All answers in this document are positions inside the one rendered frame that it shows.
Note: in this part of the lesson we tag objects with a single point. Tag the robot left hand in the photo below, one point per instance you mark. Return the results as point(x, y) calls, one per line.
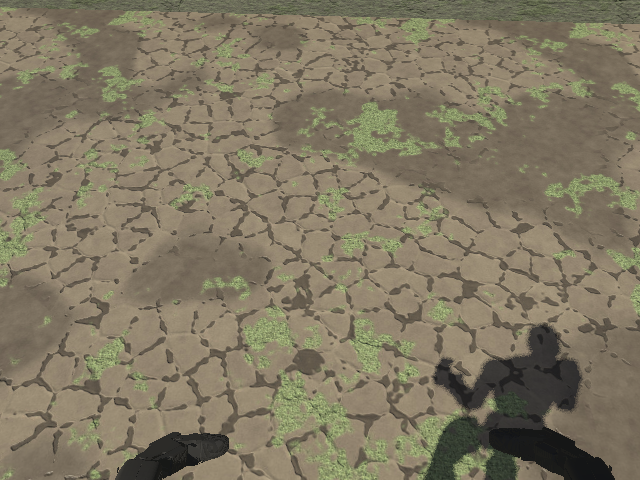
point(172, 453)

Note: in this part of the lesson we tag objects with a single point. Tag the robot right hand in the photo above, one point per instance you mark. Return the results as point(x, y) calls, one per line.
point(552, 451)

